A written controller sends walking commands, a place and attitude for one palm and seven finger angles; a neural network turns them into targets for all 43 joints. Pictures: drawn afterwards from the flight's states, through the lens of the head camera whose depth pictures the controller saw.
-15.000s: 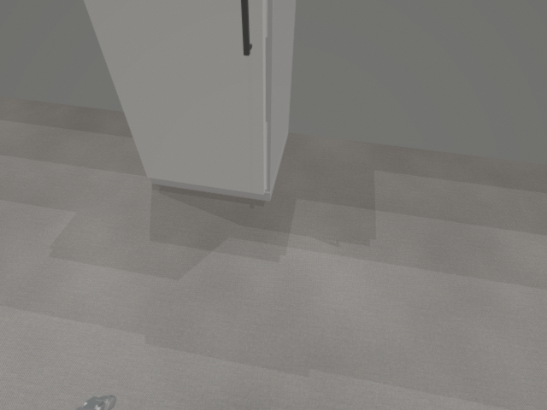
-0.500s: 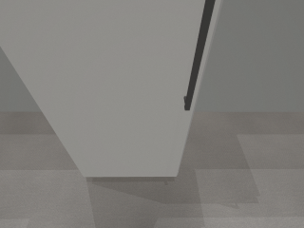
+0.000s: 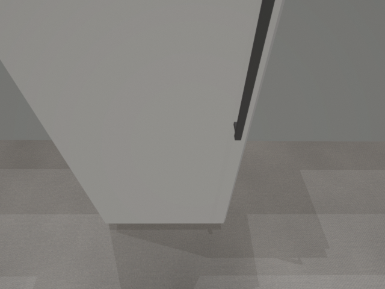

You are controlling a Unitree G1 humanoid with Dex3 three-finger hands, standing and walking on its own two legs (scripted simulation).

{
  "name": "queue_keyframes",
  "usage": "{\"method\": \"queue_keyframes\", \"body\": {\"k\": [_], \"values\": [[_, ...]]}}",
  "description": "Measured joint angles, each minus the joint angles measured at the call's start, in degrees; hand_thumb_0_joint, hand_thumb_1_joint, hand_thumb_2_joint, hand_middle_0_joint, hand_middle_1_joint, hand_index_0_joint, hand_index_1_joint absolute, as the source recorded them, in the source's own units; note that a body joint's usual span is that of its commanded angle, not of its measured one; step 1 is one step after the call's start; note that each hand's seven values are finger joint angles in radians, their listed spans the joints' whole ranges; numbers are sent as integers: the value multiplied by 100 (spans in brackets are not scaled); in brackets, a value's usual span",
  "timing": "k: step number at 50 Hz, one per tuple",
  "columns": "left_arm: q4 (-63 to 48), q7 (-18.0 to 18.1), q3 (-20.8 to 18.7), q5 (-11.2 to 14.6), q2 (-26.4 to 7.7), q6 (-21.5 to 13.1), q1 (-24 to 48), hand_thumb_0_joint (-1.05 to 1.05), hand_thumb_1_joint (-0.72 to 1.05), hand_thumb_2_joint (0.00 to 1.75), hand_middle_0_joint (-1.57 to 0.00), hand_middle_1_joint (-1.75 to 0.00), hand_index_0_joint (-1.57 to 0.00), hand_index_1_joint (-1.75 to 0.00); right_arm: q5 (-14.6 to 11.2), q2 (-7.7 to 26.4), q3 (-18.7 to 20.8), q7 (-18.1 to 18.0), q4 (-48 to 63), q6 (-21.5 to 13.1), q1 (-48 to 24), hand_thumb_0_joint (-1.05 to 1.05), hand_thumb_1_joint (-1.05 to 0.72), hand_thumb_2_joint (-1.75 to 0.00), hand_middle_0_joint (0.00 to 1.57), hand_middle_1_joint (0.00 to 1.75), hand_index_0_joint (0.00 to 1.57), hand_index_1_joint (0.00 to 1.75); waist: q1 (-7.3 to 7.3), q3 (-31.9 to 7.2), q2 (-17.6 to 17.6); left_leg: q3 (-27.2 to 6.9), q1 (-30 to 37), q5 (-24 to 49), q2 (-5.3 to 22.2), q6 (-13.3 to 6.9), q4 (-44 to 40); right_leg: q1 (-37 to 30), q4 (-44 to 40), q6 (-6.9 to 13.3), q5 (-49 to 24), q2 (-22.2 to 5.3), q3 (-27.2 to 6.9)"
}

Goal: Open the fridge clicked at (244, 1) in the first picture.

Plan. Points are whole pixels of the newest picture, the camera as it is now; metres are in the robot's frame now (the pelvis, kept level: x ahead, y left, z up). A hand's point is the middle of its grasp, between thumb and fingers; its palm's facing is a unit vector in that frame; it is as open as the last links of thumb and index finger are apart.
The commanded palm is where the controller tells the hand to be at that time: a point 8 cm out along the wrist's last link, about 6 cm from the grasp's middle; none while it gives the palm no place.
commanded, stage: look again from close up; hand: right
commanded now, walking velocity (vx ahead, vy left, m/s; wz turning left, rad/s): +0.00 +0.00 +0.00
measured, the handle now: (250, 69) +0.52 -0.09 +0.21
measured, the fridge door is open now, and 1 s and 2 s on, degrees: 0 0 0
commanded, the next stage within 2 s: raise the hand to about handle height in 1.16 s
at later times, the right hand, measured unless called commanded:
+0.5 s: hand out of the picture +0.05 -0.22 -0.17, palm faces -0.02 +0.96 -0.29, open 7.4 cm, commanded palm none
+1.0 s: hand out of the picture +0.06 -0.23 -0.16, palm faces -0.02 +0.95 -0.31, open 7.4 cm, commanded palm none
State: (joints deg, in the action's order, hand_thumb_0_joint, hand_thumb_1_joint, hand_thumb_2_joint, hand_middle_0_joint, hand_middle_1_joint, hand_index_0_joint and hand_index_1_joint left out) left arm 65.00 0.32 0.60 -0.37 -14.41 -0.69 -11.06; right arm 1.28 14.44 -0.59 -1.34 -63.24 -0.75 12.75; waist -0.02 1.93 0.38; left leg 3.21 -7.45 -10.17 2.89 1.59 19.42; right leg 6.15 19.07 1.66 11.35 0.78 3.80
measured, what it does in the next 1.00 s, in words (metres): stands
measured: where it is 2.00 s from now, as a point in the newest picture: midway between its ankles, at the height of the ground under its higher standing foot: outside the picture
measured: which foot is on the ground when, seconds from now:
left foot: down 0.00-1.00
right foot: down 0.00-1.00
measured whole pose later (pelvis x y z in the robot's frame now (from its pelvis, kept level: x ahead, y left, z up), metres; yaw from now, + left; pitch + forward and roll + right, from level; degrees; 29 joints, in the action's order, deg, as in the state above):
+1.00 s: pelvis +0.01 +0.01 +0.00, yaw +0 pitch -1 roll +0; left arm 64.3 0.2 0.8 -0.5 -17.4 -0.9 -8.4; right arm 1.3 17.5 -0.3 -0.7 -63.1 -1.0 10.2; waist -0.2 1.6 0.3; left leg 3.9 -5.9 -10.2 2.4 1.1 17.5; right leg 4.8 17.2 1.1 11.1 0.4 3.1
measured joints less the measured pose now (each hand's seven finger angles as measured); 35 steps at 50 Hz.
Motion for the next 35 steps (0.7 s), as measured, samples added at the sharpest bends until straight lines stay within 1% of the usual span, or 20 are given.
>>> {"method": "queue_keyframes", "body": {"k": [35], "values": [[-46, -5, 5, -8, -196, -21, 211, 0, 90, 90, -20, -30, -20, -30, -4, 206, 21, 39, 22, -31, -202, 1, -90, -90, 20, 30, 20, 30, -9, -30, 2, 55, 116, -25, -43, -40, -121, -96, -113, -51, 8, -37, -55]]}}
